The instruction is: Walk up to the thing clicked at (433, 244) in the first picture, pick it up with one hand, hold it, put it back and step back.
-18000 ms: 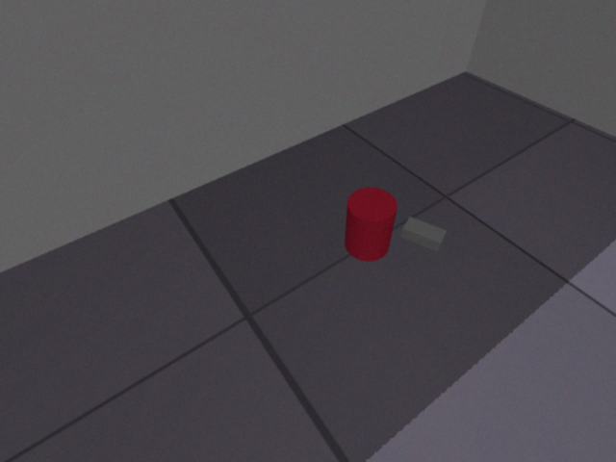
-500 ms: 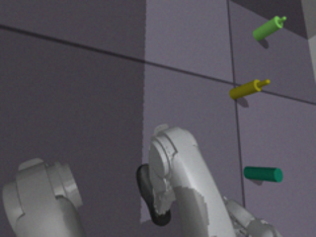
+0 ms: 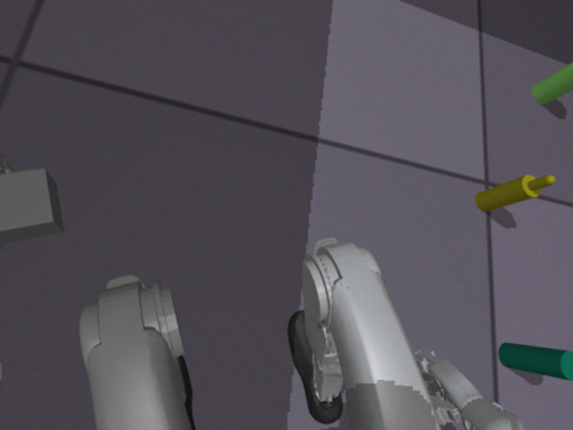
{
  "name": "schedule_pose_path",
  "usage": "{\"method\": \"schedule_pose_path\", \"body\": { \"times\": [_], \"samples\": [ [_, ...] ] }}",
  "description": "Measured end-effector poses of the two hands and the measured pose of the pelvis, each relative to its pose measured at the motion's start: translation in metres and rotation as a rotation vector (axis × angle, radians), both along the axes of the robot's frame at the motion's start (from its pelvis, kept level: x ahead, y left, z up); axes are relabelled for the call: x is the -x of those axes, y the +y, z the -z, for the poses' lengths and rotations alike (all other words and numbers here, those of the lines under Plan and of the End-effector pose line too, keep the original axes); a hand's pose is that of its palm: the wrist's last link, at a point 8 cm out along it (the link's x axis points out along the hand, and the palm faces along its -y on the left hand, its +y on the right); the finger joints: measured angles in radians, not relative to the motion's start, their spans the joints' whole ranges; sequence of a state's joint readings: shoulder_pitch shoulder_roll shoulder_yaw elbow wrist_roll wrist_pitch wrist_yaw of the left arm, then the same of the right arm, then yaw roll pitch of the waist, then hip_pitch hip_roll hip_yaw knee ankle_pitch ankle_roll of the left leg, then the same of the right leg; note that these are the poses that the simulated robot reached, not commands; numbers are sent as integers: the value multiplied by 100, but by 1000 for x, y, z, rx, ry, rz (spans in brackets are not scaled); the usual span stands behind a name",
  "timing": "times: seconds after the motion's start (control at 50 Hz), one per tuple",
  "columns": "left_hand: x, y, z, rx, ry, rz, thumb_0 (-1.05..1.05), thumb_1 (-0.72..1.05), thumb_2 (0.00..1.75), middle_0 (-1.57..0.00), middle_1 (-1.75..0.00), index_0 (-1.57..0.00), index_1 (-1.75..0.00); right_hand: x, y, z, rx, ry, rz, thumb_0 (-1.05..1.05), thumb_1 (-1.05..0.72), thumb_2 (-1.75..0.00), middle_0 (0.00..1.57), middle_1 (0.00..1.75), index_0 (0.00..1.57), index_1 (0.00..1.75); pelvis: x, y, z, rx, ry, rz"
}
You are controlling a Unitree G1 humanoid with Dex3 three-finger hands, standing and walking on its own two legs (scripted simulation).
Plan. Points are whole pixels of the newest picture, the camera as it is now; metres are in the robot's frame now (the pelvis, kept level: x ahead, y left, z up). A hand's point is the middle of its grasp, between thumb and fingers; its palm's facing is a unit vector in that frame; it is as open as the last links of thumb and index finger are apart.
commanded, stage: settle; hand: left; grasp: from above
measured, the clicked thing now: out of the picture +0.43 +0.38 -0.20
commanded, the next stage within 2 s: lift in 0.12 s
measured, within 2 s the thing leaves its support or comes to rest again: neither
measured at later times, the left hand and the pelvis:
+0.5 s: hand out of the picture +0.41 +0.36 -0.11, palm faces -0.47 -0.11 -0.88, open 10.7 cm; pelvis -0.01 +0.00 +0.03, yaw +2 degrees
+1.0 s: hand out of the picture +0.34 +0.35 +0.05, palm faces -0.45 -0.13 -0.89, open 10.7 cm; pelvis -0.01 +0.00 +0.15, yaw +6 degrees
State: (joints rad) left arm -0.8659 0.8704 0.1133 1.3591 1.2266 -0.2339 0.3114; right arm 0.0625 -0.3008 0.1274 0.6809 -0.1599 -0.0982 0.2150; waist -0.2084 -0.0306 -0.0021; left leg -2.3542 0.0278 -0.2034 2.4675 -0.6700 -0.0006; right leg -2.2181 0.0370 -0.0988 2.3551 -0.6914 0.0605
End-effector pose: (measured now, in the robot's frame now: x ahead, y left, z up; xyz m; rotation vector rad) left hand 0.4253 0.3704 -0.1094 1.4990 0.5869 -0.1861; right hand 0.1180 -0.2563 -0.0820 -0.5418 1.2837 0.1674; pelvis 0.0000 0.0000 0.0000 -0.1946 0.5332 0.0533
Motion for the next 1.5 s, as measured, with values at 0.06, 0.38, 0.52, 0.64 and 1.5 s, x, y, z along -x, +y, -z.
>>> {"method": "schedule_pose_path", "body": {
  "times": [0.06,0.38,0.52,0.64,1.5],
  "samples": [
    [1,-2,-3,18,17,10,1,-9,55,-62,-56,-68,-50,8,-1,-2,4,25,23,1,-90,-90,20,29,20,29,1,-1,-4,-4,5,-5],
    [-2,-7,-40,38,-43,38,1,-10,55,-63,-55,-69,-49,35,-20,-20,93,72,138,1,-90,-90,20,30,20,29,6,-4,-18,-14,17,-19],
    [12,-7,-64,40,5,21,1,-9,55,-62,-56,-68,-50,35,-14,-31,68,50,184,1,-90,-90,20,30,20,29,7,-2,-37,-24,35,-29],
    [33,-7,-92,51,19,25,1,-9,55,-62,-56,-68,-50,27,-8,-43,40,25,199,1,-89,-90,20,30,20,29,8,-2,-56,-38,40,-42],
    [120,-67,-415,81,-7,22,1,-6,53,-59,-58,-64,-52,-38,12,-306,-70,-306,292,1,-88,-89,20,30,20,29,-19,-2,-329,-152,-218,-101]
  ]
}}
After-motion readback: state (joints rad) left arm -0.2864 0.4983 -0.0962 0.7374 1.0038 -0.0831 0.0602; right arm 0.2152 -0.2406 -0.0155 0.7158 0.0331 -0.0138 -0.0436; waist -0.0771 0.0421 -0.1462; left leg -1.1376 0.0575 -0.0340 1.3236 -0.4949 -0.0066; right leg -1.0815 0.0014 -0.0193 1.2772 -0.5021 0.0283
